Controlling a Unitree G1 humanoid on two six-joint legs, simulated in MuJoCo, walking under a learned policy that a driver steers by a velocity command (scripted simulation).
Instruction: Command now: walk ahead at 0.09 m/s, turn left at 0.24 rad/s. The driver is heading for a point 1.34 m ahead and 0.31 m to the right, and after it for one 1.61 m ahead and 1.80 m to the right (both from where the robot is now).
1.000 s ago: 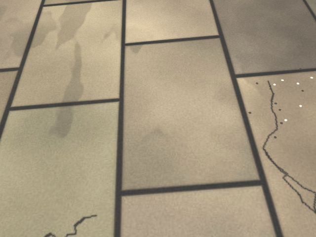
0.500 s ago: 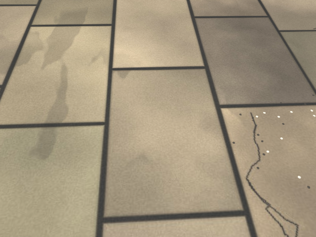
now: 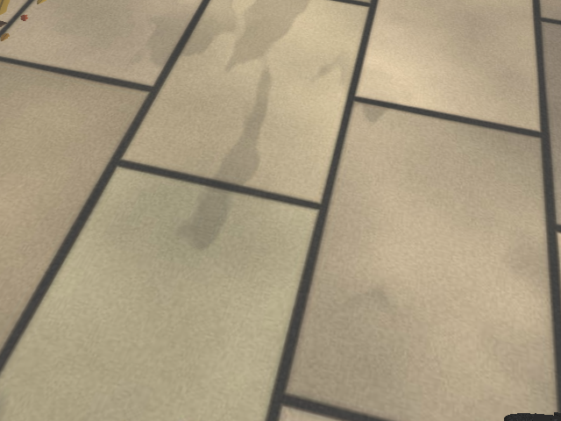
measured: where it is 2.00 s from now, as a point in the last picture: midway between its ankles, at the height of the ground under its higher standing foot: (373, 278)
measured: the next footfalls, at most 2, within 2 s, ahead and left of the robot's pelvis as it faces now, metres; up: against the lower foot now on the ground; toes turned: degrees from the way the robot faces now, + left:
right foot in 0.40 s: +0.09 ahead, -0.14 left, +0.00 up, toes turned -8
left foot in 0.78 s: +0.27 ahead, +0.06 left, +0.00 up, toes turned -25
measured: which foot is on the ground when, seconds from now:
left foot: down 0.00-0.42, up 0.44-0.76, down 0.78-1.00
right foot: up 0.00-0.38, down 0.40-0.78, up 0.80-1.00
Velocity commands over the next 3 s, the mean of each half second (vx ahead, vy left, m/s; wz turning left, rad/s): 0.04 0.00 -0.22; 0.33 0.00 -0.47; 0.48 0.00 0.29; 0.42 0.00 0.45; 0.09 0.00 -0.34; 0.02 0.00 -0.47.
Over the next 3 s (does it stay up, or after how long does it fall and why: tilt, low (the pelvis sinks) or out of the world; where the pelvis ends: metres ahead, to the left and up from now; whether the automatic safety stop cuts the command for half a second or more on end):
stays up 0.86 -0.17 0.01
